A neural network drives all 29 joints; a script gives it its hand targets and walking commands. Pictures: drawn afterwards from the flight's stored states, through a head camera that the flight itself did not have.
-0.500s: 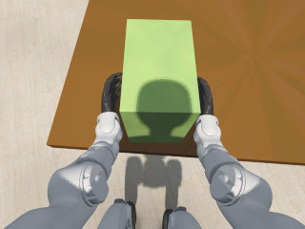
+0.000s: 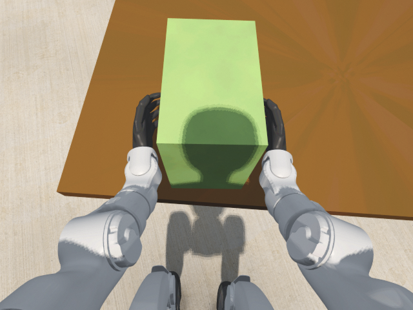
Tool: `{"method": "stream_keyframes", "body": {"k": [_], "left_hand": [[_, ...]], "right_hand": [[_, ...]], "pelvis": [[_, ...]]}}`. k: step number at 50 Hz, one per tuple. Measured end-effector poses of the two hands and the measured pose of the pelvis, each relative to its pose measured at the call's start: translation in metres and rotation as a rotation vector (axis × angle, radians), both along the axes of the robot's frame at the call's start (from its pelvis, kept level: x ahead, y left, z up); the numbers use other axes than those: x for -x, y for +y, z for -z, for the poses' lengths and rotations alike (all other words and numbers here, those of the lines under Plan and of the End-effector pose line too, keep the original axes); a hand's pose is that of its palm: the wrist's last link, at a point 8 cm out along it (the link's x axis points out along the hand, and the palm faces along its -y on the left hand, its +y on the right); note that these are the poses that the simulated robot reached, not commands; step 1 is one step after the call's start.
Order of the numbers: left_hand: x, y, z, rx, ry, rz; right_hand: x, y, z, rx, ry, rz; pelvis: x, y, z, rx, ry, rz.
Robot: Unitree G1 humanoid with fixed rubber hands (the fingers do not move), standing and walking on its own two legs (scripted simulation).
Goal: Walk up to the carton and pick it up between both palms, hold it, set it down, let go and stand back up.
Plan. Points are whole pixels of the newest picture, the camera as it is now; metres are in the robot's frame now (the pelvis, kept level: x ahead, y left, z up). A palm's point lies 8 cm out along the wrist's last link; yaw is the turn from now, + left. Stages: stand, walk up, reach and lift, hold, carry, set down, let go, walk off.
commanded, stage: reach and lift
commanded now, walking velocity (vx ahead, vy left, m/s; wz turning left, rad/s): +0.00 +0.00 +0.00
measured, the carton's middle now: (208, 113) +0.50 +0.02 -0.02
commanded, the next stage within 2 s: none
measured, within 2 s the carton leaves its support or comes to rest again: leaves its support in 2.00 s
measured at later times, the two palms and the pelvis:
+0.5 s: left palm (145, 139) +0.43 +0.14 -0.02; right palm (273, 141) +0.44 -0.11 -0.01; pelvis -0.01 +0.00 -0.01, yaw +0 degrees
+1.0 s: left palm (144, 138) +0.43 +0.14 -0.02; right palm (273, 141) +0.44 -0.11 -0.01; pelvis +0.00 +0.00 -0.01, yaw +0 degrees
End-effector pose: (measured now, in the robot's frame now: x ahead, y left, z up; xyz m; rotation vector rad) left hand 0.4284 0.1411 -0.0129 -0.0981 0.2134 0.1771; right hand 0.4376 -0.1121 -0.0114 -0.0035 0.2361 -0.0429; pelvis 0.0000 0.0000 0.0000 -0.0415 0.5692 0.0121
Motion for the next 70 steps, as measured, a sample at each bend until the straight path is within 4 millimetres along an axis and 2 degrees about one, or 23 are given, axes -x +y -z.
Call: {"method": "stream_keyframes", "body": {"k": [24, 70], "left_hand": [[-0.001, 0.0, 0.005, 0.036, -0.01, -0.004], [0.003, -0.001, 0.002, 0.011, 0.031, -0.01]], "right_hand": [[0.001, 0.002, -0.001, 0.03, 0.006, 0.013], [0.002, 0.0, -0.004, 0.082, 0.021, -0.016]], "pelvis": [[0.005, -0.003, 0.011, 0.012, 0.001, -0.014], [-0.011, 0.005, 0.001, 0.028, 0.006, -0.012]]}}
